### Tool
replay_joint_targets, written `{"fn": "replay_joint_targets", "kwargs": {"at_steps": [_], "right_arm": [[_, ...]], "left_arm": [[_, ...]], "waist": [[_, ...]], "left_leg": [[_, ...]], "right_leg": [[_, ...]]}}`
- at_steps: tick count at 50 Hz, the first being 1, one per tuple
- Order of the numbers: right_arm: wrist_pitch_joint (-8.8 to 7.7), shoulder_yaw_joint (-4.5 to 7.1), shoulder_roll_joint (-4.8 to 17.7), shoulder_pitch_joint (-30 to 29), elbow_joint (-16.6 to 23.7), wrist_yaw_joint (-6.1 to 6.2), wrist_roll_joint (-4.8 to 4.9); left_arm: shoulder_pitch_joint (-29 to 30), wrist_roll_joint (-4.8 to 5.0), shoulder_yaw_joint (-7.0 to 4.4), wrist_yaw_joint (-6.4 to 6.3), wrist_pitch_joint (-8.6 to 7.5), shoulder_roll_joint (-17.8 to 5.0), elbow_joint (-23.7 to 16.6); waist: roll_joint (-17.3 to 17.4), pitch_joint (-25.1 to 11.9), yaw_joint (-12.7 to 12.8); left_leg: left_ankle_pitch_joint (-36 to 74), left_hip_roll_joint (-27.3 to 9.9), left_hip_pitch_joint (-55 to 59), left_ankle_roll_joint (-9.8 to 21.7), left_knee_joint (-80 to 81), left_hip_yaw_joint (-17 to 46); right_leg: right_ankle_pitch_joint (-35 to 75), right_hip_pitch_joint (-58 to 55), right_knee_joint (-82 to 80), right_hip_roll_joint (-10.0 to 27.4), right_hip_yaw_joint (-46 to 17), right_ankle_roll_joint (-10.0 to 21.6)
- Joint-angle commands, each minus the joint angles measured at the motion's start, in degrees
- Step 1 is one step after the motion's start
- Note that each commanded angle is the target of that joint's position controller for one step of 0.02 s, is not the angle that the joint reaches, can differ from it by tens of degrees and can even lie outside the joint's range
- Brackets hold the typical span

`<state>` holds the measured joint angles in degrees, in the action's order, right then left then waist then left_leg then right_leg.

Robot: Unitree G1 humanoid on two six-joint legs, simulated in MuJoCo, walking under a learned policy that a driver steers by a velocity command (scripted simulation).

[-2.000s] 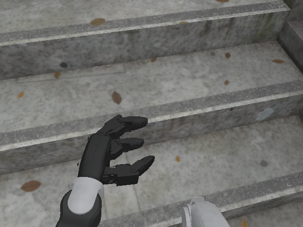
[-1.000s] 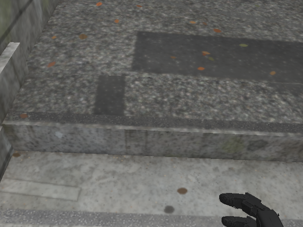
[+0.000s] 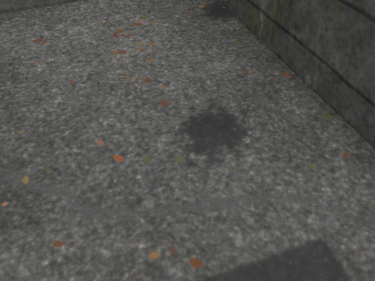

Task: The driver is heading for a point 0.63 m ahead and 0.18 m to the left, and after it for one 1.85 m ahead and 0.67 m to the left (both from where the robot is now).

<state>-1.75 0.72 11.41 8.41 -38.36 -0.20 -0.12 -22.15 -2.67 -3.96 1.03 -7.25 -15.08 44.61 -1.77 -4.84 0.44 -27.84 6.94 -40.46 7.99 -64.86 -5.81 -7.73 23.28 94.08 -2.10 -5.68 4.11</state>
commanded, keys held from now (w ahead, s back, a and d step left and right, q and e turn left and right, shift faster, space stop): w+q+shift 0.46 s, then q+shift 0.34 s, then shift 0.06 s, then e+shift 0.14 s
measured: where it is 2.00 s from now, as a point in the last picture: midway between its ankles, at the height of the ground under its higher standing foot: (137, 184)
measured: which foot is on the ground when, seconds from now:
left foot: down 0.00-0.34, up 0.36-0.70, down 0.72-1.00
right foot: up 0.00-0.30, down 0.32-0.70, up 0.72-1.00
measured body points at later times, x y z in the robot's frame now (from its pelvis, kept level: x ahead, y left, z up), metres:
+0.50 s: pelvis +0.46 +0.06 +0.09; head +0.47 +0.07 +0.54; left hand +0.43 +0.36 -0.01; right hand +0.71 -0.15 +0.00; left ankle +0.36 +0.11 -0.53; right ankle +0.47 -0.07 -0.65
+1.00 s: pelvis +0.74 +0.21 +0.09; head +0.77 +0.26 +0.53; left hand +0.72 +0.55 +0.01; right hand +1.03 +0.13 -0.01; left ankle +0.75 +0.29 -0.65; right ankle +0.95 +0.15 -0.56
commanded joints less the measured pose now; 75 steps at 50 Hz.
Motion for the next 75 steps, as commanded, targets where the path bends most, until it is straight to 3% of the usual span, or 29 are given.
{"fn": "replay_joint_targets", "kwargs": {"at_steps": [1, 4, 7, 10, 13, 15, 16, 17, 18, 21, 27, 29, 30, 34, 35, 36, 37, 38, 39, 41, 46, 50, 56, 63, 65, 66, 67, 70, 75], "right_arm": [[-1.28, 2.97, 5.0, 9.3, -5.1, 0.16, -1.20], [-3.52, 1.97, 5.0, 6.2, -5.9, -0.77, -0.61], [-4.58, 3.42, 9.4, 9.2, -5.8, 0.22, -0.69], [-4.90, 4.66, 12.1, 13.9, -5.7, 0.75, 0.70], [-4.26, 5.84, 15.5, 16.5, -5.8, 0.52, 0.65], [-4.26, 6.04, 16.9, 15.4, -5.6, 0.15, -0.05], [-4.63, 5.79, 15.4, 12.2, -3.9, -0.40, -0.43], [-4.96, 3.92, 7.9, 14.0, -1.6, -0.39, 0.29], [-4.43, 2.75, 7.5, 17.3, 1.3, -0.22, 1.91], [-1.90, 3.38, 11.1, 4.3, 1.5, -0.48, -1.82], [1.43, 1.52, 6.5, -3.3, 10.1, -2.55, -2.54], [1.01, 1.02, 6.3, -2.1, 9.6, -3.58, -2.41], [-0.39, 2.08, 8.0, -0.2, 6.7, -3.21, 3.23], [-0.61, 6.35, 15.2, 15.0, 3.0, -3.51, 1.40], [0.01, 7.64, 17.4, 21.7, 1.0, -2.75, 1.76], [0.56, 7.86, 19.6, 19.9, 1.4, -1.04, 1.91], [-0.44, 6.14, 21.7, 10.8, 7.1, -0.97, -2.03], [0.03, 6.59, 21.0, 7.9, 10.1, -1.30, -2.75], [0.04, 6.78, 20.1, 3.7, 11.1, -1.51, -1.96], [-0.39, 5.49, 15.7, -0.5, 11.4, -1.27, 1.15], [0.00, 4.12, 13.0, 2.5, 5.3, 1.55, -0.25], [1.31, 2.05, 8.1, 2.5, 1.5, 2.45, -0.77], [2.20, 3.62, 11.4, 4.3, -0.8, 2.86, -1.04], [3.43, 4.59, 11.7, -0.3, 1.0, 2.98, 0.74], [2.41, 4.67, 10.8, 0.6, 0.9, 2.94, 1.20], [1.50, 4.17, 8.9, -0.3, 3.7, 2.64, -1.69], [0.52, 3.94, 9.5, -4.6, 5.2, 2.22, -2.69], [0.94, 3.85, 8.9, -5.2, 3.1, 2.30, -0.43], [1.29, 3.96, 8.1, -6.7, 3.1, 2.55, 0.00]], "left_arm": [[11.3, -2.71, 4.31, -0.11, -0.49, 7.3, -17.4], [9.9, -0.85, 4.57, -1.59, 3.87, 2.6, -17.7], [18.2, 0.22, 4.02, -1.35, 3.76, -2.3, -20.4], [23.5, 1.35, 5.54, 0.12, 2.72, 1.6, -20.8], [21.7, 1.68, 4.19, -0.30, 2.27, -2.2, -17.8], [11.4, 1.94, 2.25, -2.02, 1.02, -6.4, -15.5], [0.8, 1.22, 0.99, -3.18, 0.45, -9.0, -13.5], [-6.4, -1.16, -0.47, -4.34, 0.48, -13.0, -12.8], [-1.9, -1.85, -1.11, -3.65, 0.68, -14.7, -12.7], [1.9, -0.43, 0.74, -2.70, 0.93, -3.6, -10.5], [3.3, 1.74, 1.30, -2.00, -0.93, -4.0, -2.7], [9.0, 1.83, 1.23, -2.06, -0.87, -5.1, -2.4], [16.7, 3.22, -0.13, -3.74, 0.20, -8.3, -5.2], [13.4, 4.80, -2.69, -5.20, 0.93, -16.4, -6.3], [12.5, 4.85, -1.90, -4.64, 1.02, -12.6, -6.9], [12.3, 2.25, -0.43, -3.75, 0.89, -6.4, -7.3], [-1.8, 1.56, 1.46, -2.58, 0.04, -3.1, -9.8], [-1.5, 1.98, 1.15, -2.03, -0.50, -9.5, -10.9], [2.9, 3.34, 0.80, -2.14, -0.08, -11.7, -12.2], [8.1, 2.41, 0.36, -3.88, 2.36, -11.4, -11.9], [9.2, 0.62, 1.27, -5.02, 3.84, -6.4, -12.7], [10.2, 2.23, 2.54, -4.21, 4.84, -2.9, -12.0], [18.5, 4.27, 1.13, -2.39, 5.91, -6.4, -16.0], [11.6, 4.54, 0.20, 0.10, 6.34, -5.3, -14.1], [5.6, 3.61, -1.50, -0.36, 6.08, -8.1, -12.3], [2.1, 2.75, -3.65, -1.01, 5.80, -16.4, -13.4], [-0.2, 1.37, -3.35, -0.88, 5.64, -15.9, -13.5], [7.4, 3.52, -2.92, -2.03, 6.66, -11.8, -15.1], [9.2, 3.89, -2.98, -3.73, 8.61, -11.6, -15.9]], "waist": [[-2.9, 6.9, 1.8], [-3.7, 12.3, 7.7], [-1.9, 12.4, 3.0], [0.3, 6.7, -1.7], [3.4, 1.4, -2.5], [5.5, -7.3, 3.3], [5.1, -13.2, 8.6], [-4.7, -19.5, 8.9], [-18.9, -24.9, 5.0], [3.7, -3.1, 5.8], [-3.3, 9.4, -2.8], [-3.4, 10.0, -5.4], [-3.6, 10.7, -5.9], [-5.5, -4.1, -12.8], [1.6, -5.1, -14.8], [17.3, 0.0, -12.6], [22.7, -12.7, -0.9], [14.3, -24.9, -3.5], [5.7, -22.0, -2.2], [-4.7, -9.6, 0.7], [-1.1, -5.8, 1.8], [4.0, -8.4, 0.9], [7.5, 0.7, -4.7], [8.4, -0.1, -1.8], [4.1, -2.1, 1.1], [-11.9, -4.1, 0.6], [-17.2, -9.2, 3.5], [-0.8, -5.3, 1.1], [-4.2, -4.4, -0.5]], "left_leg": [[-7.5, -12.9, 19.9, 9.7, 43.5, 46.6], [-1.5, -6.9, 2.8, 6.9, 47.7, 29.2], [12.5, -3.7, 2.8, 9.2, 56.4, 25.2], [31.9, -5.5, 15.3, 6.6, 57.7, 25.5], [56.8, -6.6, 34.8, 4.1, 46.4, 25.6], [66.2, -7.1, 36.9, 0.7, 26.9, 26.0], [56.7, -5.5, 28.0, 0.1, 13.5, 25.5], [23.4, -2.3, 12.9, -0.3, -3.8, 18.8], [0.8, 0.7, -0.9, -1.8, -16.2, 13.1], [10.9, -8.0, -7.6, -1.1, -16.4, 10.9], [10.7, -11.2, -10.3, -4.4, -5.6, 8.9], [23.2, -9.2, 3.7, -4.7, 11.3, 4.5], [30.5, -7.7, 9.4, -5.9, 15.7, 1.8], [34.0, -0.6, 39.3, -1.5, 25.6, -0.1], [40.7, -3.0, 50.7, 1.7, 30.4, 5.0], [59.4, -6.9, 52.8, 5.2, 33.2, 12.9], [80.7, -20.6, 60.6, 17.0, 30.9, 38.4], [71.5, -25.1, 63.3, 22.1, 36.2, 46.8], [39.9, -23.5, 56.2, 20.6, 42.6, 51.4], [27.6, -18.2, 37.0, 13.8, 45.5, 46.9], [62.5, -12.7, 19.5, 9.1, 39.8, 26.6], [52.6, -11.6, 22.5, 4.4, 40.1, 18.9], [42.4, -20.3, 34.2, 7.3, 41.0, 23.8], [49.8, -19.8, 36.1, 3.4, 36.2, 16.0], [43.2, -14.2, 29.3, -2.6, 24.2, 9.6], [16.9, -6.5, 11.6, -8.9, 5.9, 4.1], [-8.7, 0.4, -1.8, -11.0, -4.4, 9.8], [0.4, -4.5, -4.7, -11.7, -7.9, 13.8], [8.3, -2.5, -0.8, -12.8, 2.8, 13.8]], "right_leg": [[-9.2, 37.8, 27.6, 0.5, -1.2, 0.1], [-14.6, 27.9, 0.0, 5.4, 0.7, -1.0], [-4.0, 15.2, -28.5, 7.0, 5.8, -4.9], [10.7, 2.5, -50.8, 3.6, 6.6, -4.5], [7.4, -0.8, -63.0, -0.9, 7.5, -3.1], [2.2, -15.7, -66.3, -1.1, 6.0, -1.6], [-3.0, -30.9, -64.8, 4.2, 2.2, 0.0], [-21.0, -46.9, -64.2, 20.1, -14.4, 3.4], [-26.4, -52.4, -72.7, 29.4, -42.4, 9.6], [-16.9, -31.7, -76.2, 22.7, -22.9, 6.9], [31.5, -16.8, -81.5, 17.5, 5.5, -0.1], [30.8, -8.1, -82.2, 11.1, 16.5, -2.3], [31.8, -3.7, -79.5, 8.6, 18.5, -3.5], [51.4, -7.9, -53.5, 11.2, 15.4, -4.9], [22.3, 0.3, -35.4, 7.6, 15.0, -6.9], [-26.4, 11.4, -10.7, -2.2, 15.4, -9.0], [-32.3, 20.5, 5.2, -3.3, 2.8, -9.2], [-28.0, 19.2, 8.3, -1.7, -4.9, -8.8], [-21.6, 22.7, 2.3, -0.6, -5.0, -8.0], [-16.5, 19.8, -8.2, 2.7, -4.3, -8.3], [-13.3, 11.2, -23.8, 5.1, 1.1, -9.8], [-0.5, 6.6, -35.6, 6.5, 1.0, -9.5], [-9.1, 17.2, -43.2, 6.2, 0.7, -7.5], [-9.2, 5.6, -57.3, 3.0, 8.2, -4.7], [8.1, -8.2, -69.3, 2.0, 4.2, -0.9], [38.5, -21.4, -68.4, 16.4, -17.4, 6.2], [51.0, -30.1, -69.7, 23.6, -30.3, 16.5], [35.2, -24.9, -68.8, 15.0, -18.9, 10.0], [28.4, -19.9, -70.6, 9.5, -18.7, 6.8]]}}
